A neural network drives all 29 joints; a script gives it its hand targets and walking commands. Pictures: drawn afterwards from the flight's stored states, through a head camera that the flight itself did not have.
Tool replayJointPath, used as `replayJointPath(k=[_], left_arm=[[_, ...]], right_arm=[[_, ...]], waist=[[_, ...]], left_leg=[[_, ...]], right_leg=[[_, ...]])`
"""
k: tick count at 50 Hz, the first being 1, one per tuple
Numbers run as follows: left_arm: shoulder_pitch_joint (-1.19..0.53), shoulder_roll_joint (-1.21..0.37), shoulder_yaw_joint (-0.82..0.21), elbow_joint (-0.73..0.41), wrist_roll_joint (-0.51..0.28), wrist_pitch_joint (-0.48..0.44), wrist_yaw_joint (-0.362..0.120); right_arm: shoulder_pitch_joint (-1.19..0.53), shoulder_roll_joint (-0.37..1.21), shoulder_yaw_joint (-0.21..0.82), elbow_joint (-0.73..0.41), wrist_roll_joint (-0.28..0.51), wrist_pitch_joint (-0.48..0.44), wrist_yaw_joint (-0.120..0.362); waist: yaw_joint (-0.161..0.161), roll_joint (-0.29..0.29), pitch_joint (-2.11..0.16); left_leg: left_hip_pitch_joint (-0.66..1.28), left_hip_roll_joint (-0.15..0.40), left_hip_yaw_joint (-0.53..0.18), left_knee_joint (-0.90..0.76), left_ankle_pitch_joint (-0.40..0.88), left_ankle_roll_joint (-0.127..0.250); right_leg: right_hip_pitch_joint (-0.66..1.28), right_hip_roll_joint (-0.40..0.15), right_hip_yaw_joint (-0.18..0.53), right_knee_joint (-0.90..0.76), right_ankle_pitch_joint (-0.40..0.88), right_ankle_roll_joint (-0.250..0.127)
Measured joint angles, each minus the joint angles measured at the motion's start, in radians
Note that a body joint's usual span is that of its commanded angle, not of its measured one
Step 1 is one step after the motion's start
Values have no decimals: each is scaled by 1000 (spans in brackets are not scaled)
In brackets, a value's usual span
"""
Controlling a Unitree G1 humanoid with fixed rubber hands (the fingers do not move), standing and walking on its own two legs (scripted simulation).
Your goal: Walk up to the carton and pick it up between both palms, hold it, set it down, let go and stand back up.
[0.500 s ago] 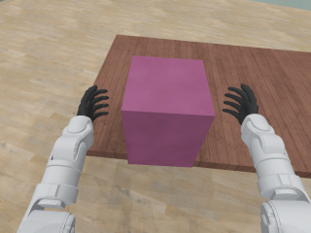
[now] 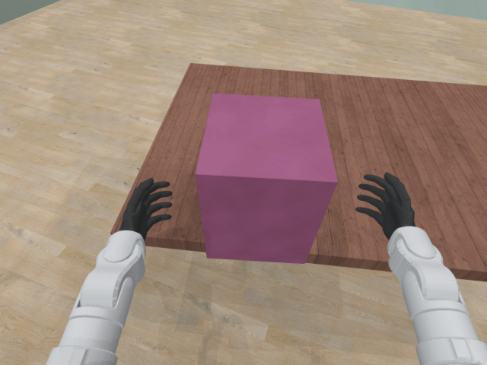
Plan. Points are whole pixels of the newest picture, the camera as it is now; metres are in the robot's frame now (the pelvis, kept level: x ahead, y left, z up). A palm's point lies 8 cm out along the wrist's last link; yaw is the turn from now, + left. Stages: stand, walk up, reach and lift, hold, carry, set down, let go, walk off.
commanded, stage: set down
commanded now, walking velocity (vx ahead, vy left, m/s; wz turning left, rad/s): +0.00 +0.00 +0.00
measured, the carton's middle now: (260, 182) +0.45 -0.06 +0.05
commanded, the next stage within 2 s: none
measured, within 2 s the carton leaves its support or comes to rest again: neither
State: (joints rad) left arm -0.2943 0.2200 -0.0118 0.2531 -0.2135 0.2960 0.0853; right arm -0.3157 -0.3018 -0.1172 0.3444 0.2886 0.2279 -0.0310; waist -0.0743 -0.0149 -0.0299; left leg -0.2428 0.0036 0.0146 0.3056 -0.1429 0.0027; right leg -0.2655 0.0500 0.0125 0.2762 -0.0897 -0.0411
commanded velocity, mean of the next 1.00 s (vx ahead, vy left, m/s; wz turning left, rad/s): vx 0.00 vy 0.00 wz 0.00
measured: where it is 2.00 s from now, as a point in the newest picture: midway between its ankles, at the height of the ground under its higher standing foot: outside the picture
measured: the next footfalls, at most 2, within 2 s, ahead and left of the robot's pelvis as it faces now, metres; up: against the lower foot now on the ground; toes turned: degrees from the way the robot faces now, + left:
none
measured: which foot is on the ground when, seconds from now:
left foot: down 0.00-1.00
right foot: down 0.00-1.00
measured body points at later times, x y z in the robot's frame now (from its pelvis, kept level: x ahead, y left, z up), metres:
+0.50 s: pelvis +0.02 +0.01 +0.00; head +0.04 +0.01 +0.45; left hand +0.29 +0.18 +0.02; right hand +0.28 -0.25 +0.03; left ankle +0.00 +0.12 -0.75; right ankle +0.03 -0.09 -0.75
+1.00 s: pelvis +0.02 +0.01 +0.00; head +0.03 +0.01 +0.45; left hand +0.24 +0.18 -0.03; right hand +0.24 -0.24 -0.02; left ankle +0.00 +0.12 -0.75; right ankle +0.03 -0.09 -0.75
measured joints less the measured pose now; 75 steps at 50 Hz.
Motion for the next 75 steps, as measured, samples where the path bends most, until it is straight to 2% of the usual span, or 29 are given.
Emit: replayJointPath(k=[8,19,28,34,38,43,52,65,75], left_arm=[[126,2,-56,-60,-21,-97,14],[271,1,-94,-100,-12,-203,12],[377,-6,-146,-28,-11,-385,33],[420,-21,-173,65,-1,-532,36],[443,-30,-181,118,4,-583,35],[471,-28,-190,137,0,-554,37],[523,-20,-164,77,33,-447,27],[638,-15,-130,-114,67,-176,21],[670,-27,-111,-151,87,-68,10]], right_arm=[[124,-8,8,-71,3,-69,14],[294,-11,16,-144,3,-148,23],[415,2,23,-121,-8,-254,38],[446,19,41,-49,-21,-351,40],[449,34,53,13,-41,-390,43],[450,55,61,68,-68,-378,48],[502,73,65,62,-89,-342,48],[654,81,61,-83,-104,-216,59],[704,99,59,-115,-134,-170,63]], waist=[[24,15,4],[39,24,23],[51,31,36],[58,41,36],[62,43,29],[66,35,10],[69,14,0],[83,-1,20],[96,9,46]], left_leg=[[-7,2,3,5,-8,3],[41,3,-2,-1,-21,6],[62,4,-5,18,-41,8],[59,3,-3,34,-51,9],[59,2,0,37,-54,10],[56,2,4,35,-55,9],[83,5,6,25,-59,5],[134,6,20,6,-65,6],[150,6,36,5,-69,10]], right_leg=[[-1,2,5,-11,2,3],[61,4,4,-44,2,6],[90,5,4,-42,-9,8],[86,5,6,-25,-19,10],[80,4,9,-13,-25,11],[68,4,14,2,-33,10],[91,8,17,-1,-40,7],[131,9,31,-7,-48,8],[140,10,47,-3,-49,13]])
